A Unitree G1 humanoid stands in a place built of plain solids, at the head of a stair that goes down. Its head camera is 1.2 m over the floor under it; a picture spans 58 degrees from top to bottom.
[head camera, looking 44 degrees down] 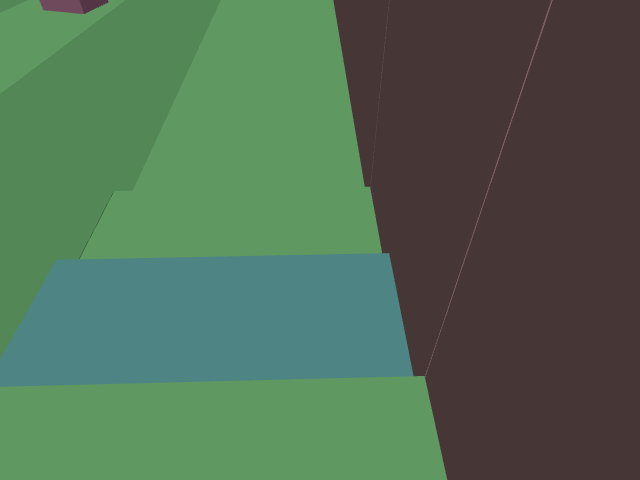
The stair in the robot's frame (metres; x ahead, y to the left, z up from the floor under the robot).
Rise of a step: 0.13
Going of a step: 0.64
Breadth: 1.42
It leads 2 degrees to the left of straight ahead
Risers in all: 3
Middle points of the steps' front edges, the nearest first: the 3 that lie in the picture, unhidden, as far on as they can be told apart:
0.63 0.39 0.00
1.28 0.41 -0.13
1.92 0.43 -0.26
